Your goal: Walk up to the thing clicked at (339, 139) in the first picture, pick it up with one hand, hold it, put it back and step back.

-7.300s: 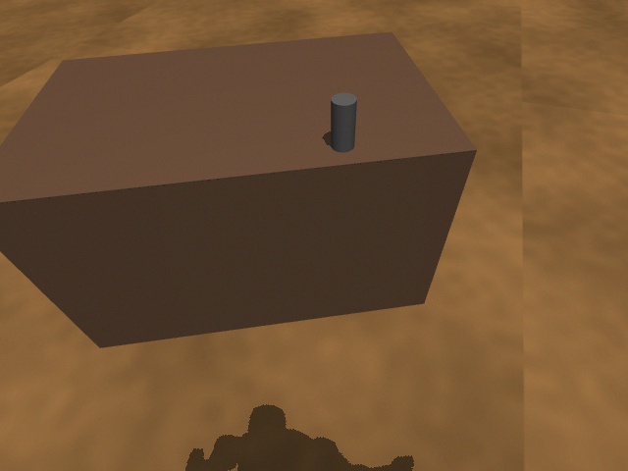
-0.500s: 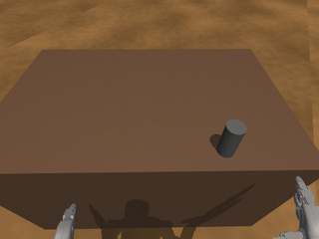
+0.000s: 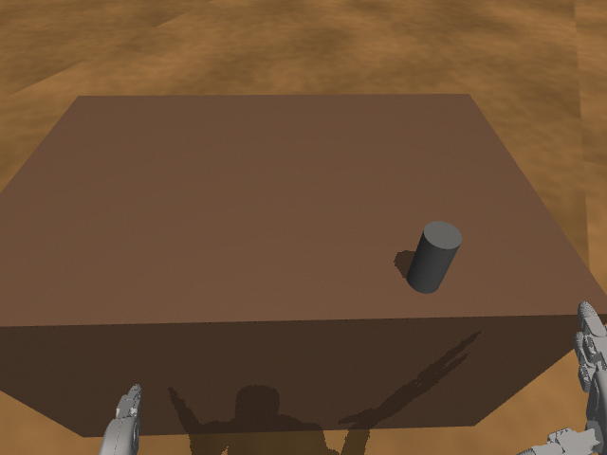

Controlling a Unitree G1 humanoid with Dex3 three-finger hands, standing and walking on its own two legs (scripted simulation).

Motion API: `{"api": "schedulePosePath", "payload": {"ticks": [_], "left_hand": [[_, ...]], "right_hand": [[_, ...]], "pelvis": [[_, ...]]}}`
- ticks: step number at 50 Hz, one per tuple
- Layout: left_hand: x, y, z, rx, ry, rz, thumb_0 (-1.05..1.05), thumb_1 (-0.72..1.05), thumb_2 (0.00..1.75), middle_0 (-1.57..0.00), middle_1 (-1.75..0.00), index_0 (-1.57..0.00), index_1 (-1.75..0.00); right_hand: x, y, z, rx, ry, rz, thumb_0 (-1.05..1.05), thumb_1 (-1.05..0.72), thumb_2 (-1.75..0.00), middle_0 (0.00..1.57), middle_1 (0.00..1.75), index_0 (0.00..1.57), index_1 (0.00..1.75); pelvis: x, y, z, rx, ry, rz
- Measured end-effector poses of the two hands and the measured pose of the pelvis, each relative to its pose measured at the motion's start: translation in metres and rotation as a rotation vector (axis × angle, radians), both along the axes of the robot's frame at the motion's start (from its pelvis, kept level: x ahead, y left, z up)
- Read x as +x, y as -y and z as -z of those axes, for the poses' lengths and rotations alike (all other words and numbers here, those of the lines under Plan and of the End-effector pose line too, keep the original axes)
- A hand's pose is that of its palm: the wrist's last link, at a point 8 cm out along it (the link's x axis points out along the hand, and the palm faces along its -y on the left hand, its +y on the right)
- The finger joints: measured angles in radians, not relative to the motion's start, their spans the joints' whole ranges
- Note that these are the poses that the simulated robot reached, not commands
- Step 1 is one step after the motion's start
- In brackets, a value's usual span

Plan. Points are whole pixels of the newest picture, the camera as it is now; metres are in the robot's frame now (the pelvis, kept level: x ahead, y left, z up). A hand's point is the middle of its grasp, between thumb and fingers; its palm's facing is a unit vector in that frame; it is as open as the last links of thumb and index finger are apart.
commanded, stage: rise first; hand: right
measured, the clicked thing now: (432, 259) +0.43 -0.19 -0.02
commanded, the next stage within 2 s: go down in 0.28 s
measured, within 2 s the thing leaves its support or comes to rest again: neither
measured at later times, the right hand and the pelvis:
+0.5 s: hand (559, 389) +0.18 -0.24 +0.08, palm faces +0.28 +0.88 -0.38, open 17.2 cm; pelvis +0.00 +0.00 +0.00, yaw +0 degrees
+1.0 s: hand (590, 318) +0.25 -0.30 +0.10, palm faces +0.23 +0.96 -0.14, open 17.6 cm; pelvis +0.00 +0.00 +0.00, yaw -1 degrees
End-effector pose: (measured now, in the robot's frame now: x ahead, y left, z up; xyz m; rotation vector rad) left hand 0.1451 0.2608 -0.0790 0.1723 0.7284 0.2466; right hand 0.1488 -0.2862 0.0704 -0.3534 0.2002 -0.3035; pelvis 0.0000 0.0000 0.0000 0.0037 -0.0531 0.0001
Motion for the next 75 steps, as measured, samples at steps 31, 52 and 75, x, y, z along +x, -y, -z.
{"api": "schedulePosePath", "payload": {"ticks": [31,52,75], "left_hand": [[0.004,-0.013,0.001,0.019,0.009,-0.011,-0.01,-0.52,0.05,-0.06,-0.06,-0.06,-0.06],[0.012,0.009,0.002,0.052,0.016,-0.001,-0.01,-0.52,0.04,-0.06,-0.05,-0.06,-0.05],[-0.007,0.005,0.004,0.135,-0.021,0.015,-0.01,-0.53,0.05,-0.06,-0.06,-0.06,-0.06]], "right_hand": [[0.001,0.001,-0.03,-0.045,0.19,-0.025,-0.01,0.49,-0.07,0.05,0.06,0.05,0.06],[0.079,0.07,-0.034,0.215,0.227,-0.103,-0.02,0.57,-0.06,0.03,0.06,0.04,0.05],[0.121,0.113,-0.032,0.326,0.198,-0.116,-0.02,0.6,-0.06,0.02,0.06,0.03,0.06]], "pelvis": [[-0.001,-0.004,0.002,0.0,-0.013,0.007],[0.001,-0.002,0.003,0.006,-0.054,0.02],[-0.005,0.001,0.008,0.017,-0.118,0.012]]}}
